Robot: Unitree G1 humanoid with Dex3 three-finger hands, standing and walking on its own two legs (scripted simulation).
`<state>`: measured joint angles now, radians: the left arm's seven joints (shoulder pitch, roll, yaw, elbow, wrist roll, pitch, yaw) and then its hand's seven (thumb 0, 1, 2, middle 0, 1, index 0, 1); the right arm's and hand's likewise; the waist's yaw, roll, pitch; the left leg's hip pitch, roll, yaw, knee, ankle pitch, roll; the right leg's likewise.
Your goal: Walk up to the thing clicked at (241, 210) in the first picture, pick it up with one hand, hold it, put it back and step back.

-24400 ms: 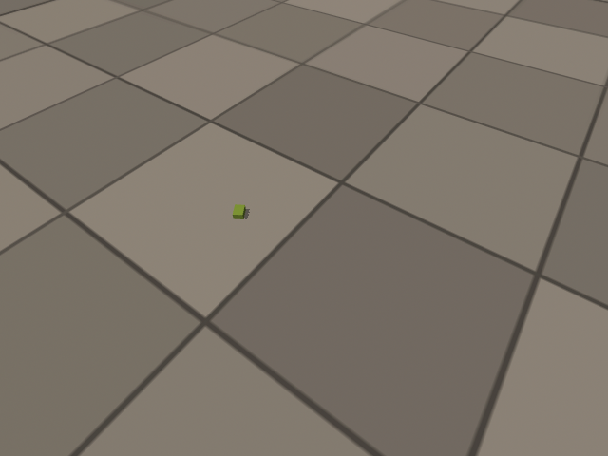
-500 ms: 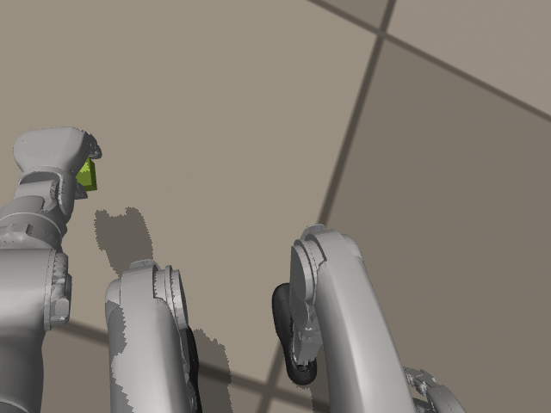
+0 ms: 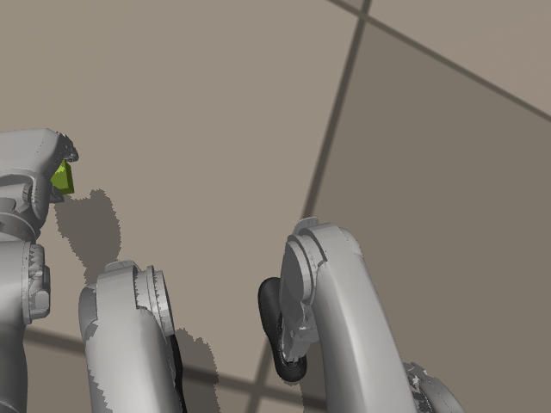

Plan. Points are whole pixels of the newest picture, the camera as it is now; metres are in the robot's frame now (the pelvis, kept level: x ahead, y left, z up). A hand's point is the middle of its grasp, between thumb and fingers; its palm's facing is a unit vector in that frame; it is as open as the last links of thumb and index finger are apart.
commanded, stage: lower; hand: left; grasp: from above
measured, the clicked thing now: (46, 179) +0.47 +0.26 -0.24
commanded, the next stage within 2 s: rest in 0.02 s
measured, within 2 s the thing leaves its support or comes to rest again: rests again in 0.62 s
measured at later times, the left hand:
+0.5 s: hand (60, 180) +0.47 +0.24 -0.25, palm faces -0.50 -0.10 -0.86, open 6.5 cm
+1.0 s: hand (63, 179) +0.48 +0.24 -0.26, palm faces -0.47 -0.10 -0.88, open 5.4 cm
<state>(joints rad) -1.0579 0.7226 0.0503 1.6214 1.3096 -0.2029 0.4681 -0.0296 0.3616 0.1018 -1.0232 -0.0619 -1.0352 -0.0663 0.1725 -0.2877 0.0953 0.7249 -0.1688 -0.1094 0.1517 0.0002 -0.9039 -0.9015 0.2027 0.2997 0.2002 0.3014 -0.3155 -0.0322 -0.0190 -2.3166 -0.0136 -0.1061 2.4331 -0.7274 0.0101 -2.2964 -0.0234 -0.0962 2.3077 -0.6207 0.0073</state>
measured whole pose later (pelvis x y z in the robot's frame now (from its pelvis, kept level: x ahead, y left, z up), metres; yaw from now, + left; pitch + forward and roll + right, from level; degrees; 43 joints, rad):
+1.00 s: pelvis +0.00 +0.01 -0.02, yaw -5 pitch +31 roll -12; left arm -1.10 0.88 0.10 1.78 1.32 -0.20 0.64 -0.06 0.56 0.00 -0.89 -0.21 -1.16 -0.18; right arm 0.13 -0.34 0.21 0.69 -0.24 -0.24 0.29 0.00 -0.90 -0.90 0.20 0.30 0.20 0.30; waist -0.39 -0.08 0.11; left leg -2.34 0.00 -0.18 2.55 -0.77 0.02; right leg -2.30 0.00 -0.16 2.35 -0.62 0.03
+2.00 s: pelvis +0.00 +0.01 -0.02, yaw -6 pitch +30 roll -14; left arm -1.09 0.94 0.12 1.77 1.32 -0.21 0.62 0.00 -0.10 0.63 -0.39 -0.73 -0.42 -0.70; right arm 0.14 -0.35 0.24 0.68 -0.25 -0.25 0.31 0.00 -0.90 -0.90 0.20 0.30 0.20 0.30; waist -0.41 -0.11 0.13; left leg -2.34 0.00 -0.21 2.55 -0.76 0.02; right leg -2.28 0.01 -0.18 2.34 -0.60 0.03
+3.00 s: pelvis -0.02 +0.00 +0.02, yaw +1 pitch +33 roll -7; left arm -1.04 0.71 0.01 1.54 1.31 -0.27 0.40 0.00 -0.30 0.84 -0.28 -0.84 -0.29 -0.84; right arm 0.17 -0.34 0.09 0.70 -0.14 -0.05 0.12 0.00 -0.90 -0.90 0.20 0.30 0.20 0.30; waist -0.30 -0.04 -0.05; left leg -2.27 -0.02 -0.10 2.36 -0.67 0.00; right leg -2.25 -0.02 -0.09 2.24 -0.58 0.00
